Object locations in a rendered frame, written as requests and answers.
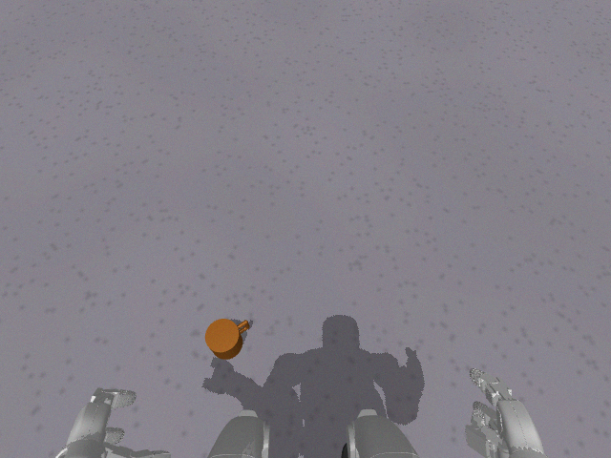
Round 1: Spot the left robot hand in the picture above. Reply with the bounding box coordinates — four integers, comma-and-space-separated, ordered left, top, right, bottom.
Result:
66, 388, 171, 458

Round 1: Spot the left robot arm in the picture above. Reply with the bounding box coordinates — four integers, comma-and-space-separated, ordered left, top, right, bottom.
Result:
54, 439, 106, 458

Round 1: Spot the mug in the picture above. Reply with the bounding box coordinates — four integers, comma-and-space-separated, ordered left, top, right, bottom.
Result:
205, 319, 249, 360

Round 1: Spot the right robot hand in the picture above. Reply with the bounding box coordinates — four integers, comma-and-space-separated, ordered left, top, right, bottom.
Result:
465, 368, 545, 458

